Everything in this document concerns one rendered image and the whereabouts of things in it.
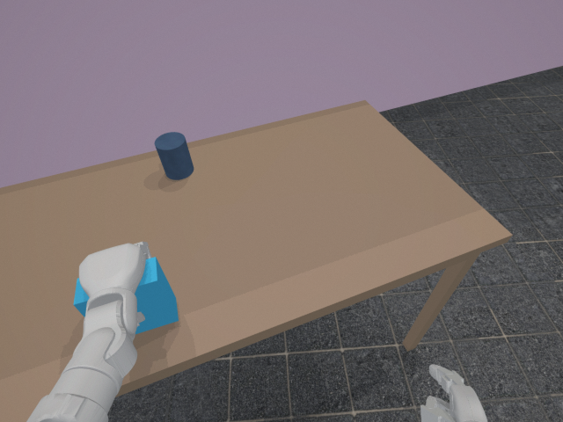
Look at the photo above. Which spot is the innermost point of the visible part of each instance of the left robot hand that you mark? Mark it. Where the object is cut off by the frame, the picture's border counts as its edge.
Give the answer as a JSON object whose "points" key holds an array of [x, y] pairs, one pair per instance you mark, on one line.
{"points": [[120, 266]]}

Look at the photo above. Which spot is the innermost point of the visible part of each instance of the sponge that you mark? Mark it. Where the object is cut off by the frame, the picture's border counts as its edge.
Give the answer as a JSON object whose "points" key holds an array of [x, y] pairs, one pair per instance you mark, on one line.
{"points": [[154, 295]]}

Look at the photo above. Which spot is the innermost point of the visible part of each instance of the left robot forearm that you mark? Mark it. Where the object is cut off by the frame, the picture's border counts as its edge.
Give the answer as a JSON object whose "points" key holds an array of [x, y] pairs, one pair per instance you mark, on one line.
{"points": [[93, 377]]}

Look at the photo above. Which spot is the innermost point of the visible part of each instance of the table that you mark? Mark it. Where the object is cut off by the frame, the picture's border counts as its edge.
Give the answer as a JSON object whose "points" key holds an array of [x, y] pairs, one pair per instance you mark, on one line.
{"points": [[278, 225]]}

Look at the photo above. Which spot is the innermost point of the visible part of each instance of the right robot hand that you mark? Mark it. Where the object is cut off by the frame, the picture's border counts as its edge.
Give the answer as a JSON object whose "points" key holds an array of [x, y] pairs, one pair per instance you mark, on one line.
{"points": [[464, 403]]}

